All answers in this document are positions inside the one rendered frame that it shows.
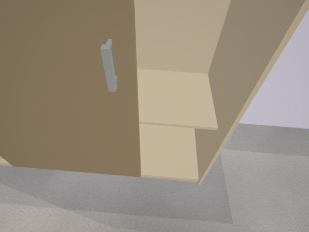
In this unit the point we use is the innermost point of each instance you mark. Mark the handle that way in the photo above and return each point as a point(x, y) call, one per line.
point(106, 53)

